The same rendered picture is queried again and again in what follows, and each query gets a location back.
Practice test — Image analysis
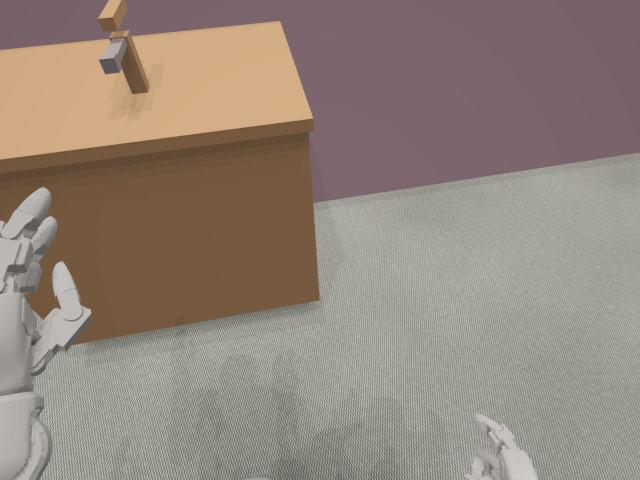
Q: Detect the tap lever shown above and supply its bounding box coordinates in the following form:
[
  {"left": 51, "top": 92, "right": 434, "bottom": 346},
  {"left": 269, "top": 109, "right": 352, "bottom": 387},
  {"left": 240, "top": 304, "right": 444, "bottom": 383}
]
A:
[{"left": 99, "top": 38, "right": 127, "bottom": 74}]

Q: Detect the robot left forearm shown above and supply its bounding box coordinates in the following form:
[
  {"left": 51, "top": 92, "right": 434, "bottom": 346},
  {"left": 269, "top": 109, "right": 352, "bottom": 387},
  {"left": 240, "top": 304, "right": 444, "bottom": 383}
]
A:
[{"left": 0, "top": 392, "right": 53, "bottom": 480}]

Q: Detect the left robot hand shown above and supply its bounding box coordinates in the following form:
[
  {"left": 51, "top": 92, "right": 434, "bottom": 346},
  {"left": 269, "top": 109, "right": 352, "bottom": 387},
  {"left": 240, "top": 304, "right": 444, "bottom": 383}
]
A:
[{"left": 0, "top": 187, "right": 92, "bottom": 396}]

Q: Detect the right robot hand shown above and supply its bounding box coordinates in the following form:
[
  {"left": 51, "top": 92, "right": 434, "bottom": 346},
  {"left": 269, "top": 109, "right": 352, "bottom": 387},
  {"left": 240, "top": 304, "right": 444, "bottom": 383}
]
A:
[{"left": 466, "top": 413, "right": 539, "bottom": 480}]

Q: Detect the counter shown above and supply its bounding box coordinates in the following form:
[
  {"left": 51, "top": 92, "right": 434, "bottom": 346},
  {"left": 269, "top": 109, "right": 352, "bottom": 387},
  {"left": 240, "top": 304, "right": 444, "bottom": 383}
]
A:
[{"left": 0, "top": 0, "right": 320, "bottom": 345}]

